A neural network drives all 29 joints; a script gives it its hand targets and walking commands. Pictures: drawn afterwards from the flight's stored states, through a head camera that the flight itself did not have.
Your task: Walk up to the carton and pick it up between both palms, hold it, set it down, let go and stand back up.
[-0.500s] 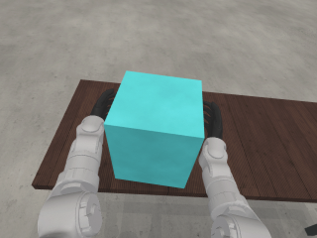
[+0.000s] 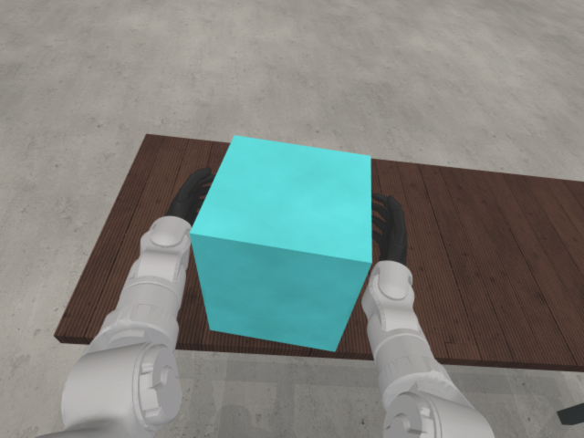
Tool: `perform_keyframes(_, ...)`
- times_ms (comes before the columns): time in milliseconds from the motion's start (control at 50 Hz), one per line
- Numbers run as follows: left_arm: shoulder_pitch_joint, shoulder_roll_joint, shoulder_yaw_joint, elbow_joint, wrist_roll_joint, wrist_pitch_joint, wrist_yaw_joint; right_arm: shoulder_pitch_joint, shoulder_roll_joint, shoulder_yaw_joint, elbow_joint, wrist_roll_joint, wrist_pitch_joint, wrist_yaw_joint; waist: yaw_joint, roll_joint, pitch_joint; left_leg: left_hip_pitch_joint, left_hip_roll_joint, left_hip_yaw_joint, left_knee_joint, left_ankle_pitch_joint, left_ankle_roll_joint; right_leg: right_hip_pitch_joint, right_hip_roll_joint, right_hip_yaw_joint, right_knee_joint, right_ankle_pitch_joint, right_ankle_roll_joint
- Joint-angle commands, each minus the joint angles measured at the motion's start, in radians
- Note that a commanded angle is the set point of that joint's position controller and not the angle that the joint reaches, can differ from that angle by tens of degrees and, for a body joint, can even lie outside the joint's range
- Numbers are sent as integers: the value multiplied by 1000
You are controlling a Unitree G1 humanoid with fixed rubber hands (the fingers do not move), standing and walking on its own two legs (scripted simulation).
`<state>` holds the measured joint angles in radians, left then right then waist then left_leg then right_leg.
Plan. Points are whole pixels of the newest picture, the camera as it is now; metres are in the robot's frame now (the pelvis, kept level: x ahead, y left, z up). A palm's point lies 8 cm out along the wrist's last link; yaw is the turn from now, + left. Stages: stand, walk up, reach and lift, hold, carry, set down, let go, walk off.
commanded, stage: set down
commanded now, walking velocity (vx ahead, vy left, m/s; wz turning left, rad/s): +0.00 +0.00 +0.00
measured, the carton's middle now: (286, 247) +0.41 -0.01 +0.01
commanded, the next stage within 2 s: none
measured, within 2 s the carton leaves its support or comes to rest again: rests again in 0.38 s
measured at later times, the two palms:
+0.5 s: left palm (183, 226) +0.42 +0.14 +0.05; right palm (386, 263) +0.36 -0.15 +0.05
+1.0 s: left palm (184, 229) +0.41 +0.14 +0.04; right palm (386, 268) +0.35 -0.15 +0.04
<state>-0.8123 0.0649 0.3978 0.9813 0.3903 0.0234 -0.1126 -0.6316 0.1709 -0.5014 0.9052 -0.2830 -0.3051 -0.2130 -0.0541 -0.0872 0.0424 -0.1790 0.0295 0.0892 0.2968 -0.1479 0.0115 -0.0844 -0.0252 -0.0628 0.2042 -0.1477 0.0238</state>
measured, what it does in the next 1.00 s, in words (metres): stands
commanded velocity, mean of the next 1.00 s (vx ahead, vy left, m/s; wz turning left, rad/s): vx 0.00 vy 0.00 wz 0.00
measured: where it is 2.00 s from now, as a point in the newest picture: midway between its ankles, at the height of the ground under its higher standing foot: outside the picture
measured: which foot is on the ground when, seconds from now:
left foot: down 0.00-1.00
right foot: down 0.00-1.00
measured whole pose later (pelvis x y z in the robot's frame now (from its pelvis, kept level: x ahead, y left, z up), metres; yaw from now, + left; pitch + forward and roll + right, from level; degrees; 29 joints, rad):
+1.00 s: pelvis -0.01 +0.00 +0.00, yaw +0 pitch +7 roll -1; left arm -0.85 0.03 0.52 1.06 0.49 -0.13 -0.11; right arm -0.65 0.20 -0.67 0.96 -0.43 -0.43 -0.20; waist -0.03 -0.09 0.02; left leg -0.30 0.04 0.10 0.30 -0.12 0.01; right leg -0.21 -0.02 -0.07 0.22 -0.13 0.02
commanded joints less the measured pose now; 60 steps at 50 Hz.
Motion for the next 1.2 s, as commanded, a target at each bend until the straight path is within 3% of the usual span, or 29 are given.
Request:
perform_keyframes(0,-519,-562,-221,-72,-20,-100,-103,-513,499,325,-6,-75,-45,135,-1,126,-504,207,-24,44,37,413,-48,136,53,-49,60,420,13)
perform_keyframes(320,-526,-559,-184,29,15,-187,-92,-508,526,272,86,-133,-106,127,8,114,-516,127,-20,41,21,334,-34,114,35,-37,58,399,9)
perform_keyframes(700,-473,-551,-108,88,80,-198,-80,-486,506,175,114,-206,-127,142,31,117,-471,128,-12,43,21,291,-31,10,43,-52,34,262,0)
perform_keyframes(1020,-431,-522,-46,87,130,-194,-81,-422,499,107,146,-258,-122,143,33,121,-398,96,-10,43,13,210,-21,-57,40,-57,26,169,5)
perform_keyframes(1040,-428,-507,-21,107,134,-191,-83,-426,494,107,138,-268,-120,139,27,98,-391,67,-11,50,16,209,-13,-25,42,-55,35,192,11)
perform_keyframes(1180,-429,-497,-6,85,159,-191,-76,-406,492,78,153,-282,-120,140,25,125,-398,61,-9,45,21,198,-20,-53,45,-65,47,173,11)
